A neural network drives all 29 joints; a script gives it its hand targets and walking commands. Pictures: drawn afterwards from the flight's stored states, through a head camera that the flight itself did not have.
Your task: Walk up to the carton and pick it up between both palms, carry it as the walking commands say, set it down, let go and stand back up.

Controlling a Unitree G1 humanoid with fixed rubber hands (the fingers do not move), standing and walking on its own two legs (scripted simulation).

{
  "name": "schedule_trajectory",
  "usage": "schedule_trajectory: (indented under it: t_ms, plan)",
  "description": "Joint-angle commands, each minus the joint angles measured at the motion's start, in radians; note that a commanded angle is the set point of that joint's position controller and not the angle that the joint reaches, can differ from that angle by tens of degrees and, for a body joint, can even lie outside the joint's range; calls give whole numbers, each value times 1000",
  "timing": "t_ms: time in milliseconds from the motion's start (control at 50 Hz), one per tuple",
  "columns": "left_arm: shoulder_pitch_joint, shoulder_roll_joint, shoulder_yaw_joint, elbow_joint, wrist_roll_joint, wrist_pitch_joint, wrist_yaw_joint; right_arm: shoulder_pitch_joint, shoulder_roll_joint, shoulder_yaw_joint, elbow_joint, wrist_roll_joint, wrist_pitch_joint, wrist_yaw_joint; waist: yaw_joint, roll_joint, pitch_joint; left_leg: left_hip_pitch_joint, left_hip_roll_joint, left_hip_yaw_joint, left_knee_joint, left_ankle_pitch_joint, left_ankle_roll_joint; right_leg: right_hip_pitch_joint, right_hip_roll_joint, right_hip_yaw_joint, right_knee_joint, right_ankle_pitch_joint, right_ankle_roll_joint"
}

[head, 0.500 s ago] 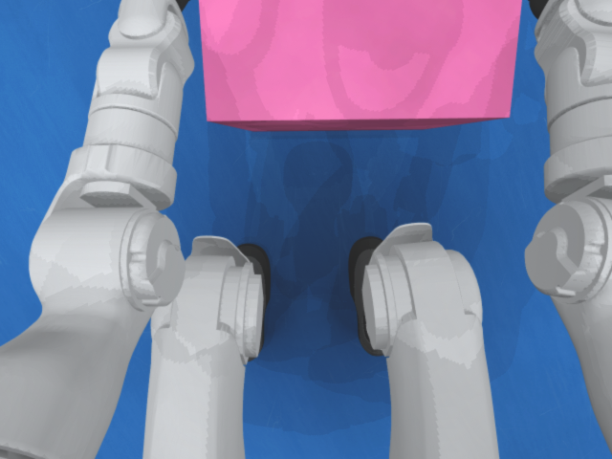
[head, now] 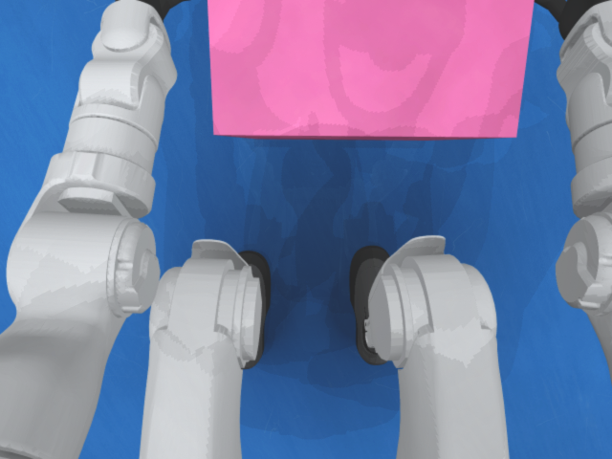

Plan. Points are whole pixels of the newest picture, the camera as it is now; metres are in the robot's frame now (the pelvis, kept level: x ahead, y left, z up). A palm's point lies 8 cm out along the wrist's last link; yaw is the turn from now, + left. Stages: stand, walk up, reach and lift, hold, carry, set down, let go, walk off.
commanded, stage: set down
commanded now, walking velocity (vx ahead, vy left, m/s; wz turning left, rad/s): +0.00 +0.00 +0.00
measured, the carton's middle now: (353, 12) +0.56 -0.06 -0.24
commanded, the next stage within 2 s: let go in 1.30 s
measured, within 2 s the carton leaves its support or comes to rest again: neither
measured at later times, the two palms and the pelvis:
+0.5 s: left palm out of the picture +0.56 +0.15 -0.03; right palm out of the picture +0.53 -0.29 -0.02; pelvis +0.00 +0.00 +0.09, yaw +0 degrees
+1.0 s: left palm out of the picture +0.56 +0.16 +0.13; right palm out of the picture +0.54 -0.29 +0.14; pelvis +0.02 +0.00 +0.22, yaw -2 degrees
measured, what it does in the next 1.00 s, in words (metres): rises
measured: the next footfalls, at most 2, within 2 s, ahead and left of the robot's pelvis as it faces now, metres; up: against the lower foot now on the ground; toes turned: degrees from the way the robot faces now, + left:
none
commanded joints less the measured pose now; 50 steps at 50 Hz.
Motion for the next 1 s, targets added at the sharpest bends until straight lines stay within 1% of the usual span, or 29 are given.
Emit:
schedule_trajectory:
  t_ms: [0, 40, 120, 160, 240, 300, 420, 520, 640, 800, 980]
  plan:
    - [-247, 105, 15, -126, 1, -10, -2, -242, -171, -16, -120, 6, -11, 11, -23, -11, -1224, 565, 34, 29, -131, 322, -2, 624, -37, 29, -191, 386, 46]
    - [-253, 111, 21, -154, 0, -3, 0, -251, -180, -16, -151, 7, -3, 15, -18, -19, -1267, 588, 33, 32, -138, 320, 1, 651, -35, 25, -197, 385, 46]
    - [-251, 123, 30, -243, -5, 22, 9, -246, -198, -22, -246, -3, 29, 11, -17, -39, -1433, 665, 22, 47, -166, 334, 5, 766, -23, 7, -227, 413, 45]
    - [-234, 123, 40, -260, 1, 39, 11, -224, -195, -31, -268, -16, 50, 11, -17, -47, -1444, 666, 15, 53, -190, 318, 6, 789, -17, 0, -253, 406, 44]
    - [-181, 111, 76, -247, 29, 60, 1, -171, -167, -55, -281, -47, 75, 23, -11, -55, -1362, 612, 9, 57, -254, 285, 7, 783, -6, 1, -319, 394, 40]
    - [-149, 101, 100, -242, 48, 64, -11, -141, -150, -72, -295, -66, 82, 33, -10, -59, -1335, 576, 4, 59, -306, 284, 7, 802, 0, 8, -369, 417, 40]
    - [-126, 97, 118, -259, 65, 70, -30, -113, -132, -88, -322, -77, 96, 48, -11, -62, -1377, 569, -6, 65, -415, 296, 6, 896, 2, 17, -472, 479, 44]
    - [-125, 101, 119, -262, 72, 79, -38, -114, -132, -95, -315, -79, 105, 60, -10, -57, -1398, 599, -9, 65, -508, 295, 3, 951, 1, 17, -559, 490, 47]
    - [-110, 102, 113, -271, 77, 95, -47, -101, -143, -111, -303, -87, 114, 74, -12, -45, -1435, 697, -10, 63, -621, 320, -2, 1006, 5, 6, -668, 495, 48]
    - [-73, 85, 103, -319, 82, 111, -53, -74, -162, -136, -313, -100, 113, 101, -11, -27, -1468, 894, -5, 48, -779, 403, -11, 1075, 13, -10, -821, 525, 49]
    - [-7, 55, 107, -332, 99, 112, -63, -30, -158, -157, -287, -117, 94, 134, -1, -31, -1416, 1067, 7, 28, -976, 469, -14, 1187, 13, -7, -1010, 567, 52]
